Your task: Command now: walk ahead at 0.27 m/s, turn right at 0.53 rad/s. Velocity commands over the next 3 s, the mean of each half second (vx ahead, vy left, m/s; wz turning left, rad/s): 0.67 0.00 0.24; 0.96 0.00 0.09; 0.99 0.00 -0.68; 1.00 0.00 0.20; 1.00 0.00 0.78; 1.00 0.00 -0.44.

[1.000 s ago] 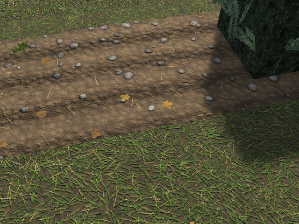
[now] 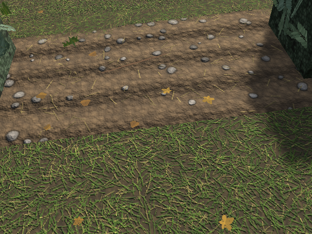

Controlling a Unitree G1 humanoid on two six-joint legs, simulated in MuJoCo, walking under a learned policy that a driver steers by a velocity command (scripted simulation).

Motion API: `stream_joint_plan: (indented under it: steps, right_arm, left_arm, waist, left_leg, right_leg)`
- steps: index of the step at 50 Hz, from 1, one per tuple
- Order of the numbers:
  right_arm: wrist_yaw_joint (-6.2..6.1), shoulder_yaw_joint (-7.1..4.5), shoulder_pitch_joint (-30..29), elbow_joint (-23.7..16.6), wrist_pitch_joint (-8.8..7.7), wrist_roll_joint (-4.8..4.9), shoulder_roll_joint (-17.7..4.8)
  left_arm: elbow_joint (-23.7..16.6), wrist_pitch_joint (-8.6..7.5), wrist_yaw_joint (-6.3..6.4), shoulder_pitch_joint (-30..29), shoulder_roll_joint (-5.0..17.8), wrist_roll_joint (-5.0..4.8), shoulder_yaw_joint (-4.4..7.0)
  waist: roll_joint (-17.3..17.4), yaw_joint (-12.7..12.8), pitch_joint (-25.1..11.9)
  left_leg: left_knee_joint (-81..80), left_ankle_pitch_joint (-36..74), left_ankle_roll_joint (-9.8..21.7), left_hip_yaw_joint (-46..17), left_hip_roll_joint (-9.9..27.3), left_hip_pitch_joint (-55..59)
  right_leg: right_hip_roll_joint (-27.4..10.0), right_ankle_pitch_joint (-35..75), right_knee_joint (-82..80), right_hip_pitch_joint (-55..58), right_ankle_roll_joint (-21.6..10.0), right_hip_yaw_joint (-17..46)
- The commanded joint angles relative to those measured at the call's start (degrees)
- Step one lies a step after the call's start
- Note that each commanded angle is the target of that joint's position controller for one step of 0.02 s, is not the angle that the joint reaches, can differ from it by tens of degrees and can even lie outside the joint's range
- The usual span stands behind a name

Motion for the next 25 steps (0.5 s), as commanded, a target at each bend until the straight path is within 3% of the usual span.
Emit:
stream_joint_plan:
  steps: [1, 2, 3, 5, 7, 10, 14, 16, 22, 24, 25]
  right_arm:
    - [1.41, -1.7, -12.0, -9.4, -3.28, 0.39, -6.7]
    - [2.12, -1.9, -6.7, -6.2, -3.84, 0.01, -6.7]
    - [2.88, -2.2, -2.4, -3.3, -4.07, -0.91, -7.2]
    - [4.13, -2.27, 2.4, -0.2, -3.73, -0.69, -6.1]
    - [4.56, -2.11, 2.0, 0.5, -3.07, 0.08, -5.3]
    - [4.61, -2.64, 1.2, 0.5, -2.68, 0.76, -6.0]
    - [4.54, -3.05, 2.6, 0.9, -3.02, -0.8, -7.1]
    - [4.97, -2.98, 2.4, 0.7, -3.3, -0.97, -7.1]
    - [7.06, -1.87, -2.2, -2.6, -4.11, -0.09, -6.2]
    - [7.22, -1.06, -4.5, -4.0, -4.39, 0.32, -5.2]
    - [7.0, -0.62, -4.8, -4.7, -4.58, 0.53, -4.5]
  left_arm:
    - [-2.9, -1.01, 2.93, 0.5, 12.7, 0.89, 2.66]
    - [-3.3, -1.84, 2.54, -2.9, 11.8, 0.61, 2.24]
    - [-3.4, -2.94, 2.02, -3.8, 10.5, 0.35, 1.91]
    - [-2.1, -5.09, 0.75, -2.4, 8.4, -0.3, 1.34]
    - [-0.8, -6.45, 0.17, -0.2, 8.3, -0.16, 1.42]
    - [-0.3, -7.58, 1.02, 1.9, 9.0, 0.78, 1.41]
    - [-0.4, -8.91, 2.32, -0.1, 8.5, 0.79, 0.79]
    - [0.1, -9.58, 2.62, 0.0, 8.5, 1.2, 0.69]
    - [2.3, -10.82, 2.16, 0.7, 8.8, 1.95, 0.94]
    - [3.5, -11.0, 2.04, 2.2, 8.7, 2.22, 1.04]
    - [3.9, -11.01, 1.99, 2.1, 8.7, 2.19, 1.05]
  waist:
    - [-16.2, 0.3, 8.0]
    - [-13.8, -2.7, 5.1]
    - [-11.5, -3.4, 2.2]
    - [-8.8, -4.0, -1.3]
    - [-9.0, -2.9, -0.5]
    - [-9.6, -1.0, 1.1]
    - [-8.7, -1.6, 2.3]
    - [-7.7, -1.5, 3.7]
    - [-7.8, -0.7, 8.2]
    - [-7.3, 0.1, 9.6]
    - [-7.3, -0.2, 9.6]
  left_leg:
    - [11.8, 7.4, -1.7, -9.9, -1.8, -21.1]
    - [10.9, 12.4, -2.3, -9.6, -1.9, -16.9]
    - [11.1, 15.6, -2.3, -8.2, -2.5, -13.4]
    - [11.4, 18.5, -1.6, -6.7, -3.0, -12.9]
    - [11.5, 19.7, -1.0, -6.7, -3.5, -17.1]
    - [13.2, 20.3, -1.5, -12.7, -7.3, -22.2]
    - [14.0, 22.0, -2.4, -14.3, -5.5, -26.2]
    - [12.9, 21.7, -1.9, -14.6, -4.5, -28.3]
    - [4.3, 19.2, 4.0, -7.8, 0.0, -28.8]
    - [0.6, 16.8, 7.0, -4.6, 0.5, -27.5]
    - [-2.1, 15.5, 8.8, -2.6, -0.1, -25.0]
  right_leg:
    - [-19.9, -34.8, -41.1, -2.8, -11.6, 38.6]
    - [-15.8, -24.0, -39.1, -0.9, -9.4, 31.3]
    - [-12.7, -16.8, -37.6, 1.1, -8.0, 25.6]
    - [-10.5, -9.3, -36.5, 8.2, -6.2, 18.4]
    - [-10.7, -6.2, -36.1, 13.2, -5.1, 13.9]
    - [-14.1, -6.2, -36.1, 15.4, -3.9, 9.5]
    - [-18.4, -7.1, -36.6, 16.9, -4.5, 7.0]
    - [-19.1, -5.5, -36.7, 18.6, -4.3, 4.8]
    - [-18.6, 2.4, -38.6, 22.3, -2.8, -5.3]
    - [-18.1, 10.0, -38.3, 24.0, -3.1, -8.9]
    - [-17.6, 19.0, -37.1, 24.3, -3.1, -11.1]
